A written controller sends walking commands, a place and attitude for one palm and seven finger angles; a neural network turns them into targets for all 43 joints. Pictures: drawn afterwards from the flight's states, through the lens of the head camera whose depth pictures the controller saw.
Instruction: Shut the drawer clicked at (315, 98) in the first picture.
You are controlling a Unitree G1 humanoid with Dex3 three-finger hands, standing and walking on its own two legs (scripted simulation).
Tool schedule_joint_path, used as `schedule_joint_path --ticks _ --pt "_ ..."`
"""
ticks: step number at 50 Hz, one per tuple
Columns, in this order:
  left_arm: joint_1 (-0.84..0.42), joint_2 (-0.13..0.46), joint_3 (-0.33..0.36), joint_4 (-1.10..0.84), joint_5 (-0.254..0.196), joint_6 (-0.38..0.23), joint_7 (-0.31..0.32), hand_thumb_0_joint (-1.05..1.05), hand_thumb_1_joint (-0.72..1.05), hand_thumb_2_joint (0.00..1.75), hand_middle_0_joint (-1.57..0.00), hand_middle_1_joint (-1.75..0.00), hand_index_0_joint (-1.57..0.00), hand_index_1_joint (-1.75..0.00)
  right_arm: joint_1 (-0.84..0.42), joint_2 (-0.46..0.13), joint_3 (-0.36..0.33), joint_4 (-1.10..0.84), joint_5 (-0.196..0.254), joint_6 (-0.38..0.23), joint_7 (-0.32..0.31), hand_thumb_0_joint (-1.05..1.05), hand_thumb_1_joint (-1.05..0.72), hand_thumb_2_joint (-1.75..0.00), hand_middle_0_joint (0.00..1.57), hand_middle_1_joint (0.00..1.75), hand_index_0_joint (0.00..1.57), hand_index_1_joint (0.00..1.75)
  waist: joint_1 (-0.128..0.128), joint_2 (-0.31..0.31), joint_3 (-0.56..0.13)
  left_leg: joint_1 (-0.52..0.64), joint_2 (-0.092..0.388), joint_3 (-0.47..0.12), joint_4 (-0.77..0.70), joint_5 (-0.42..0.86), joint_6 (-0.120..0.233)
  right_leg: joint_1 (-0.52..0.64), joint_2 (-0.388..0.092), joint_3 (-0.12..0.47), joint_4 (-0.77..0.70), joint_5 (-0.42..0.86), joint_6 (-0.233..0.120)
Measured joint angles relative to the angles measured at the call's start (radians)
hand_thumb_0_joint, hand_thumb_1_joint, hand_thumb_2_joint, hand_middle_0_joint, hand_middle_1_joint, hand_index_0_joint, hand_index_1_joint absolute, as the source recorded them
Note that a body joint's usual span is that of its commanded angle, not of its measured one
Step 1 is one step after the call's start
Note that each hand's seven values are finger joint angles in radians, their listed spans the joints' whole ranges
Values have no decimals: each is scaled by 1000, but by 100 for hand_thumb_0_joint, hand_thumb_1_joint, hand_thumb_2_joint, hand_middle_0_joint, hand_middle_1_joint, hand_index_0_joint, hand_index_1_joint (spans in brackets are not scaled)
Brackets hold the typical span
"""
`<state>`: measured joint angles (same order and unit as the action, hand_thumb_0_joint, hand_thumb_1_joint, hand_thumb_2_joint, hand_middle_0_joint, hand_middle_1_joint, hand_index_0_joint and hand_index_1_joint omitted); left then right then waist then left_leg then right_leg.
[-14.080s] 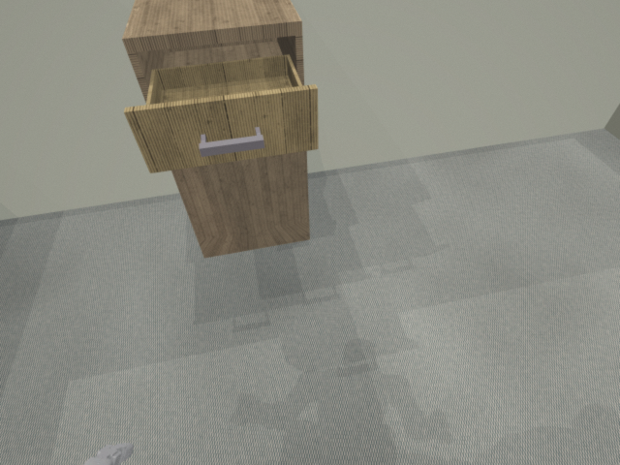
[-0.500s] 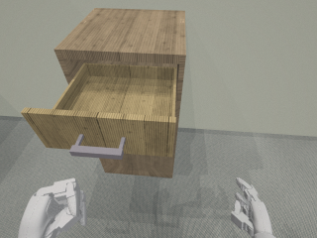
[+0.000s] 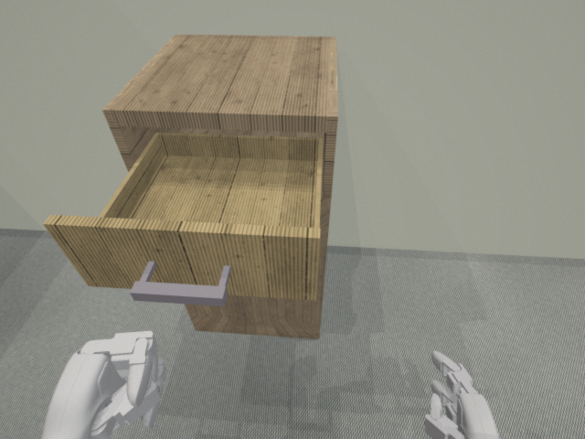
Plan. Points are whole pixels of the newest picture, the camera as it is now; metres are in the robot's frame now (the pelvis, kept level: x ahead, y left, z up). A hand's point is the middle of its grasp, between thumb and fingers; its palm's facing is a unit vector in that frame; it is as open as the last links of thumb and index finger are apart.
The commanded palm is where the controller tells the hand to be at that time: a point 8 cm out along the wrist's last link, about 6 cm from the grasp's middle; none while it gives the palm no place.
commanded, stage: raise the hand and make a fist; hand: left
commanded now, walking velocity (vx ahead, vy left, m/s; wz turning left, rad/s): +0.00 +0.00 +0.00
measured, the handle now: (183, 281) +0.33 +0.20 +0.03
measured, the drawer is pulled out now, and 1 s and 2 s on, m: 0.27 0.27 0.27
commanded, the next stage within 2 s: bring the fist close to the handle in 0.16 s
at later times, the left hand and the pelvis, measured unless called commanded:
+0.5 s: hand (154, 396) +0.15 +0.16 +0.10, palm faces +0.07 -0.99 -0.08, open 3.3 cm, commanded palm +0.11 +0.22 +0.11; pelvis +0.00 -0.03 +0.00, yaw +1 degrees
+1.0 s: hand (174, 375) +0.18 +0.16 +0.06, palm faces +0.02 -1.00 -0.04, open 3.3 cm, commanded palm +0.16 +0.21 +0.06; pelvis -0.01 -0.01 -0.01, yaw +0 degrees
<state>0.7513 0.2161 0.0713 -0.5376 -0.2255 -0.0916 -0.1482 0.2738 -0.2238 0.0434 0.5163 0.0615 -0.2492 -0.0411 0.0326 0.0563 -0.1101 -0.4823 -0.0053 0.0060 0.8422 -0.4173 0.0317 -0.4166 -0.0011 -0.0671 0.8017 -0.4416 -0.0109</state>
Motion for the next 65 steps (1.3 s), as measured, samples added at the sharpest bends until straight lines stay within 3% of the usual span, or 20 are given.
schedule_joint_path --ticks 7,15,21,31,36,44,54,65 --pt "-3 5 45 16 -30 -72 -15 2 90 90 -140 -160 -140 -160 -3 -14 -16 24 0 -38 0 1 -90 -90 20 30 21 30 2 4 -1 0 9 -15 0 -2 -15 4 11 -14 -2 -4 -15" --pt "-18 17 76 90 -57 -67 -72 2 90 90 -140 -160 -140 -160 -26 -7 -18 40 7 -53 -18 1 -90 -90 20 30 21 30 11 11 -8 18 19 -20 -25 7 -31 17 21 -18 -18 -2 -29" --pt "-42 9 110 162 -83 -111 -102 2 90 90 -140 -160 -140 -160 -41 -8 -17 53 3 -69 -22 1 -90 -90 20 30 21 30 16 6 -3 14 23 -32 -31 14 -41 16 26 -29 -23 1 -38" --pt "-141 11 117 304 -80 -180 -151 2 90 90 -140 -160 -140 -160 -54 -25 -23 78 -7 -72 -25 1 -90 -90 20 30 21 30 4 -2 20 -33 23 -42 -8 19 -44 -27 26 -39 -2 3 -42" --pt "-191 -2 111 340 -83 -203 -143 2 90 90 -140 -160 -140 -160 -50 -28 -29 88 -13 -67 -20 1 -90 -90 20 30 21 30 -13 -2 26 -59 19 -36 6 18 -37 -54 21 -34 12 4 -36" --pt "-214 -25 60 366 -42 -206 -99 2 90 90 -140 -160 -140 -160 -35 -18 -39 77 -25 -35 -6 1 -90 -90 20 30 21 30 -35 -12 23 -108 9 -15 37 7 -21 -112 8 -15 53 -7 -22" --pt "-236 -42 20 364 -10 -269 -37 2 90 90 -140 -160 -139 -160 -41 -11 -31 46 -40 7 12 1 -90 -90 20 30 21 30 -39 -13 10 -212 1 -11 134 -30 -6 -211 -3 -12 143 -41 -8" --pt "-337 -48 -37 408 37 -268 20 2 90 90 -140 -160 -140 -160 -53 -7 -16 -4 -52 60 18 1 -90 -90 21 30 21 30 -42 -13 -6 -332 0 -6 235 -65 1 -331 -6 -7 245 -76 -4"
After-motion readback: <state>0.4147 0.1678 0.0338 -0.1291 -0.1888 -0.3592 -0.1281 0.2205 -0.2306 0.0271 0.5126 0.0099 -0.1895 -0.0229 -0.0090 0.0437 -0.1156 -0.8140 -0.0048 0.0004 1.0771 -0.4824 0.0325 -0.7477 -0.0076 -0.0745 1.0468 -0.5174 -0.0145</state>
